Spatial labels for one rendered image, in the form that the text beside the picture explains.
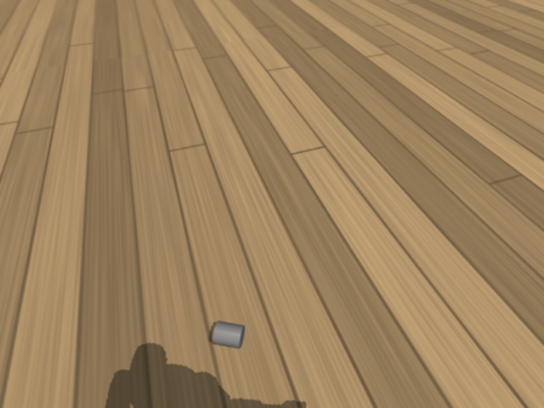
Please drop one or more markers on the can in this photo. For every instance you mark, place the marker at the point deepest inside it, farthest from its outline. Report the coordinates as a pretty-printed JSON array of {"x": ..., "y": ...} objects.
[{"x": 228, "y": 334}]

